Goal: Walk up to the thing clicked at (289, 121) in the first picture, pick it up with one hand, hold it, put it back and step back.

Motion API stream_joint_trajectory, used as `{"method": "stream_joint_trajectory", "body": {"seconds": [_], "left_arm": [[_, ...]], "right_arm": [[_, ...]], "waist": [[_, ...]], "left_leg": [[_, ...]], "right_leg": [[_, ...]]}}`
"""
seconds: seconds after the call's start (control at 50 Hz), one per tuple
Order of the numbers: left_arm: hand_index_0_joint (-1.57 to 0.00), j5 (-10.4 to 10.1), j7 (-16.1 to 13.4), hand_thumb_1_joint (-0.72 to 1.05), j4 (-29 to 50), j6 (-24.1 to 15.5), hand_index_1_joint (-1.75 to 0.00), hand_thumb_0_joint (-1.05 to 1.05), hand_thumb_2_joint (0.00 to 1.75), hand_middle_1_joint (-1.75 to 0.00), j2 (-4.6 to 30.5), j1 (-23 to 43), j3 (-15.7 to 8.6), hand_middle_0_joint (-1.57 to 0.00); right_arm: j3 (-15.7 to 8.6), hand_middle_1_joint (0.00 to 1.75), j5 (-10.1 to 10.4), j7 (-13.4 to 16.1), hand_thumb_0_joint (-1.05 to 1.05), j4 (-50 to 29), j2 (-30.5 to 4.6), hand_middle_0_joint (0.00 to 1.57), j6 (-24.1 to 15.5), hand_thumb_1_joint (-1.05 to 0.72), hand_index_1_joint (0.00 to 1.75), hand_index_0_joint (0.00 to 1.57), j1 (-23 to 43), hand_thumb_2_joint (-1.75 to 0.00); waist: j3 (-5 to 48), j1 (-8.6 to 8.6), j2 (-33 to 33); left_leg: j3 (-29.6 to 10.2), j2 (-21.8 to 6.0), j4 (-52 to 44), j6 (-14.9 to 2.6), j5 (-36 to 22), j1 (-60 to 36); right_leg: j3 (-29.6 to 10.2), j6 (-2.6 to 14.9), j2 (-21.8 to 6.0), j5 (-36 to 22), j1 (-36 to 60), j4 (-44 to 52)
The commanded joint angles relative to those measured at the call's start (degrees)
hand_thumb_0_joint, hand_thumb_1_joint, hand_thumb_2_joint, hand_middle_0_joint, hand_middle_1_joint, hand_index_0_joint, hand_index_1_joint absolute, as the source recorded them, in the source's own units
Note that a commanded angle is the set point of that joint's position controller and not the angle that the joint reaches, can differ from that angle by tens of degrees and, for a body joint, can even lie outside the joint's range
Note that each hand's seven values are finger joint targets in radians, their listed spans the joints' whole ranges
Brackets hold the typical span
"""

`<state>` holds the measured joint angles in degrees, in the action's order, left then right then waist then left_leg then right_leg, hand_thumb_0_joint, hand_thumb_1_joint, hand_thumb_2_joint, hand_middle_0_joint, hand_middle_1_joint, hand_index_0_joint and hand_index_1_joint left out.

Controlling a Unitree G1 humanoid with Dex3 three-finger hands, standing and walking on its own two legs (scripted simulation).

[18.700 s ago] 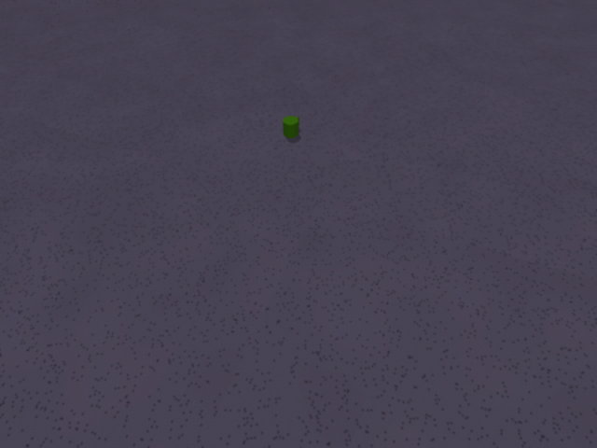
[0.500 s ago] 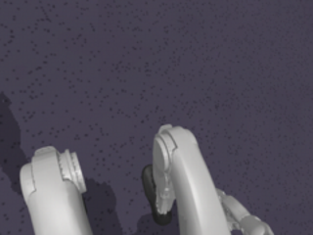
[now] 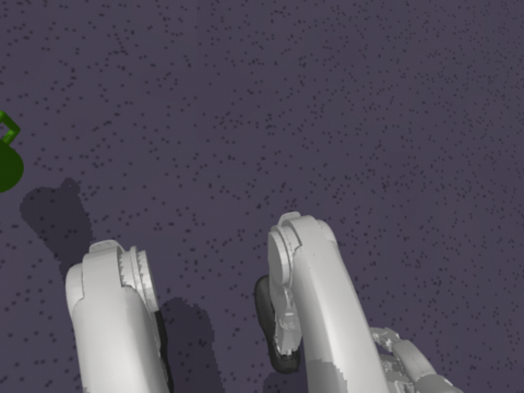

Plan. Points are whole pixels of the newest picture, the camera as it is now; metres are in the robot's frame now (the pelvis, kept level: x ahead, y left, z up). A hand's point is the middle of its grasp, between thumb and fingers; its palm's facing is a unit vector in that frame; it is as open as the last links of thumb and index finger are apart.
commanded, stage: lift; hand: left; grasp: from above
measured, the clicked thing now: out of the picture +0.47 +0.36 -0.18
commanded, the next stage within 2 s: hold in 1.66 s
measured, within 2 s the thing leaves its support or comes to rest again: neither
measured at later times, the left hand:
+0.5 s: hand out of the picture +0.39 +0.37 -0.04, palm faces -0.45 -0.11 -0.89, open 10.9 cm
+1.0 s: hand out of the picture +0.32 +0.33 +0.17, palm faces -0.41 -0.15 -0.90, open 10.9 cm
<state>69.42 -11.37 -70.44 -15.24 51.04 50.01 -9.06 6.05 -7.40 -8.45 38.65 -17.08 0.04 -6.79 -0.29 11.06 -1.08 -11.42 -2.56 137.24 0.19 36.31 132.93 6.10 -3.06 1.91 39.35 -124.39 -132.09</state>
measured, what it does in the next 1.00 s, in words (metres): rises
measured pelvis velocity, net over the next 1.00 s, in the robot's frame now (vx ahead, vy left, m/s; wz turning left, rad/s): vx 0.01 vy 0.01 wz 0.14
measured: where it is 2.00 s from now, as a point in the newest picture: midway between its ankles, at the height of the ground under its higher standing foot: (220, 355)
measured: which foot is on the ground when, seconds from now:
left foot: down 0.00-1.00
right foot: down 0.00-1.00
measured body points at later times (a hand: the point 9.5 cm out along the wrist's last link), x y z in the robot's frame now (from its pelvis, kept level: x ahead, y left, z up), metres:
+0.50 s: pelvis -0.01 +0.00 +0.07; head +0.19 +0.07 +0.46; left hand +0.41 +0.37 +0.01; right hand +0.11 -0.26 -0.05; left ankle +0.09 +0.13 -0.30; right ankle +0.11 -0.13 -0.30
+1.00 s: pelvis +0.01 +0.01 +0.24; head +0.13 +0.05 +0.67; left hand +0.34 +0.34 +0.22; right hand +0.18 -0.23 +0.13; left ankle +0.08 +0.13 -0.30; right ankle +0.10 -0.13 -0.30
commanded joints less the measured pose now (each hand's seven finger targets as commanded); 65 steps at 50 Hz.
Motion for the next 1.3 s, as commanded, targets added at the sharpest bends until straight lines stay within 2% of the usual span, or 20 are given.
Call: {"method": "stream_joint_trajectory", "body": {"seconds": [0.0,0.1,0.34,0.42,0.46,0.5,0.58,0.62,0.68,0.7,0.78,0.86,0.88,0.92,0.96,0.98,1.0,1.08,1.1,1.28], "left_arm": [[-0.89,-1.4,-1.8,0.54,10.7,0.3,-0.87,0.0,0.93,-0.92,17.9,17.4,-2.5,-0.88],[-0.95,-3.8,0.3,0.6,13.8,2.3,-0.91,0.0,0.94,-0.96,18.4,15.8,-3.8,-0.91],[-0.97,-7.9,5.2,0.63,26.1,3.0,-0.93,0.0,0.97,-0.97,13.8,10.1,-2.7,-0.92],[-0.95,-8.9,6.1,0.62,27.9,3.4,-0.94,0.0,0.98,-0.99,10.8,6.1,-1.6,-0.9],[-0.94,-9.6,6.3,0.62,29.7,3.8,-0.93,0.0,0.96,-0.98,11.5,4.5,-2.5,-0.89],[-0.94,-10.6,7.0,0.62,32.6,4.1,-0.95,0.0,0.98,-1.0,8.8,4.8,-0.3,-0.89],[-0.94,-12.1,7.7,0.62,37.5,5.4,-0.95,0.0,0.97,-1.02,9.6,-0.1,-1.9,-0.87],[-0.93,-12.8,8.2,0.62,38.7,5.9,-0.94,0.0,0.94,-1.02,5.9,-1.2,0.8,-0.85],[-0.91,-13.3,8.0,0.61,42.9,7.2,-0.96,0.0,0.93,-1.04,7.1,-3.3,-0.6,-0.83],[-0.91,-13.7,8.1,0.61,42.6,7.6,-0.96,0.0,0.93,-1.05,4.7,-5.2,0.6,-0.82],[-0.89,-14.4,8.1,0.59,45.5,9.3,-0.98,0.0,0.94,-1.06,3.0,-8.2,1.3,-0.81],[-0.91,-14.9,8.0,0.61,47.2,10.7,-0.99,0.0,0.97,-1.07,-1.2,-12.3,3.7,-0.83],[-0.91,-14.6,7.7,0.62,48.0,11.0,-0.99,0.0,0.97,-1.07,0.4,-12.4,2.9,-0.83],[-0.92,-14.6,7.2,0.63,47.3,11.5,-1.01,0.0,0.97,-1.09,-1.3,-13.7,3.8,-0.83],[-0.92,-14.9,7.0,0.63,44.7,11.9,-1.01,0.0,0.96,-1.1,-5.3,-15.1,6.3,-0.84],[-0.91,-14.2,6.6,0.61,44.8,12.0,-1.01,0.0,0.96,-1.09,-5.8,-14.1,7.1,-0.83],[-0.9,-13.9,5.9,0.6,42.9,12.1,-1.01,0.0,0.96,-1.1,-4.3,-14.7,5.9,-0.81],[-0.91,-13.0,4.6,0.62,40.0,12.5,-1.0,0.0,0.95,-1.08,-7.8,-14.2,8.2,-0.83],[-0.9,-12.6,4.3,0.6,39.1,12.6,-0.99,0.0,0.95,-1.07,-9.6,-13.9,10.0,-0.83],[-0.91,-11.6,1.5,0.6,31.4,14.1,-1.0,0.0,0.95,-1.08,-11.6,-11.9,11.4,-0.83]], "right_arm": [[-5.4,0.3,0.5,1.3,0.0,-0.9,-14.2,0.2,0.4,-0.89,0.3,0.2,-10.4,-0.89],[-6.8,0.3,1.6,1.7,0.0,-1.2,-14.3,0.2,0.7,-0.9,0.3,0.2,-11.5,-0.9],[-10.0,0.3,3.8,3.1,0.0,-2.3,-11.9,0.2,1.7,-0.9,0.3,0.2,-11.9,-0.9],[-10.6,0.3,4.7,3.8,0.0,-3.1,-11.2,0.2,1.9,-0.9,0.3,0.2,-11.4,-0.9],[-10.9,0.3,5.2,4.3,0.0,-3.8,-11.3,0.2,1.9,-0.9,0.3,0.2,-10.6,-0.9],[-11.0,0.3,5.4,4.8,0.0,-4.3,-10.7,0.2,1.8,-0.9,0.3,0.2,-10.0,-0.9],[-11.2,0.3,6.2,6.0,0.0,-5.2,-10.5,0.2,1.7,-0.89,0.3,0.2,-9.0,-0.9],[-10.9,0.3,6.5,6.6,0.0,-5.1,-9.7,0.2,1.6,-0.89,0.3,0.2,-8.4,-0.9],[-11.0,0.3,7.1,7.5,0.0,-5.5,-9.6,0.2,1.6,-0.89,0.3,0.2,-7.9,-0.9],[-10.8,0.3,7.1,7.8,0.0,-5.5,-9.3,0.2,1.5,-0.89,0.3,0.2,-7.4,-0.9],[-10.5,0.3,7.8,8.9,0.0,-5.5,-8.7,0.2,1.3,-0.89,0.3,0.2,-6.4,-0.9],[-10.2,0.3,8.5,10.0,0.0,-5.4,-7.8,0.2,0.7,-0.89,0.3,0.2,-5.1,-0.9],[-10.0,0.3,8.7,10.3,0.0,-5.5,-7.8,0.2,0.5,-0.89,0.3,0.2,-4.9,-0.9],[-9.9,0.3,8.8,10.8,0.0,-4.9,-7.1,0.2,0.2,-0.9,0.3,0.2,-5.1,-0.9],[-9.8,0.3,8.9,11.2,0.0,-4.3,-6.7,0.2,-0.6,-0.9,0.3,0.2,-5.0,-0.9],[-9.9,0.3,9.0,11.5,0.0,-3.7,-6.7,0.2,-0.9,-0.9,0.3,0.2,-5.6,-0.9],[-9.8,0.3,9.1,11.6,0.0,-3.6,-6.7,0.2,-1.1,-0.9,0.3,0.2,-5.5,-0.9],[-10.2,0.3,9.1,11.8,0.0,-2.9,-6.3,0.2,-2.1,-0.9,0.3,0.2,-6.4,-0.9],[-10.0,0.3,9.2,11.7,0.0,-2.6,-6.0,0.2,-2.3,-0.9,0.3,0.2,-6.6,-0.9],[-10.4,0.3,9.1,11.7,0.0,-1.7,-5.9,0.2,-3.5,-0.9,0.3,0.2,-8.1,-0.9]], "waist": [[41.3,0.0,21.9],[43.8,-1.94,22.6],[47.4,-3.93,19.1],[45.8,-4.18,17.4],[45.3,-4.87,16.8],[45.3,-4.29,16.3],[47.6,-6.27,15.8],[45.0,-5.28,15.2],[47.0,-6.54,15.6],[45.5,-6.18,15.4],[42.6,-6.35,14.9],[38.6,-6.26,14.0],[39.0,-6.71,13.0],[37.3,-6.51,11.3],[32.7,-5.76,10.0],[32.4,-5.56,10.3],[31.4,-6.3,9.6],[29.6,-6.42,8.9],[28.7,-6.2,8.8],[25.0,-7.28,6.6]], "left_leg": [[6.0,0.5,-16.1,-1.27,-6.1,-34.5],[5.9,0.8,-19.4,-1.31,-6.6,-37.7],[7.3,0.9,-25.7,-1.81,-6.0,-43.1],[6.3,0.8,-29.8,-1.82,-4.8,-44.9],[5.7,0.8,-32.5,-1.91,-2.2,-45.9],[6.2,0.7,-34.0,-1.92,-1.8,-47.7],[6.1,0.6,-38.6,-1.83,-2.5,-53.0],[5.7,0.3,-40.9,-1.75,-2.7,-55.0],[6.5,0.4,-44.3,-1.81,-4.9,-59.7],[6.2,0.2,-46.1,-1.7,-4.9,-61.1],[5.6,0.0,-52.8,-1.44,-3.4,-65.9],[5.8,-0.1,-59.4,-1.19,-1.7,-70.8],[6.0,0.1,-60.8,-1.2,-2.0,-72.7],[7.2,0.4,-62.5,-1.22,-4.0,-74.5],[7.0,0.2,-65.6,-1.14,-3.6,-76.1],[7.3,0.3,-66.7,-1.03,-4.8,-77.8],[7.3,0.4,-68.1,-1.04,-5.0,-78.3],[7.7,0.5,-73.1,-0.63,-7.8,-84.0],[8.0,0.6,-74.3,-0.52,-8.9,-85.3],[9.4,1.2,-84.2,-0.25,-14.5,-94.8]], "right_leg": [[4.4,4.84,1.6,-10.2,13.9,13.8],[3.7,4.86,1.0,-11.0,15.5,15.1],[0.9,4.88,0.5,-9.7,20.8,22.7],[0.8,4.78,0.4,-9.2,22.5,25.2],[0.6,4.76,0.4,-7.4,23.5,27.1],[0.1,4.66,0.4,-7.3,25.2,29.6],[-0.4,4.46,0.3,-7.8,30.7,33.3],[-0.4,4.28,0.3,-8.6,32.3,35.2],[-1.2,4.17,0.2,-10.1,37.2,39.0],[-1.1,4.08,0.1,-10.2,37.7,40.1],[-1.5,3.86,0.1,-9.8,43.7,45.3],[-1.9,3.76,0.2,-9.1,49.5,51.2],[-2.1,3.77,0.3,-8.9,51.8,53.3],[-2.8,3.81,0.2,-9.7,55.4,57.1],[-3.1,3.78,0.2,-9.6,57.2,59.9],[-3.3,3.9,0.2,-10.5,58.6,61.4],[-3.4,3.86,0.3,-10.4,60.5,62.8],[-4.1,4.0,0.4,-12.4,66.0,68.1],[-4.3,4.02,0.3,-13.2,67.2,69.5],[-4.8,3.82,0.6,-17.7,78.6,79.7]]}}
